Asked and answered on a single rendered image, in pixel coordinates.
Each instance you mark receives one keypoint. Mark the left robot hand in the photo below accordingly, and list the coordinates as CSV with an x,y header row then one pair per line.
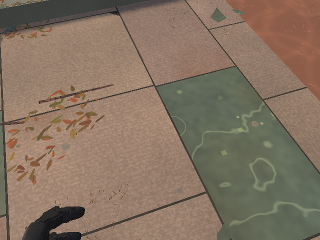
x,y
51,219

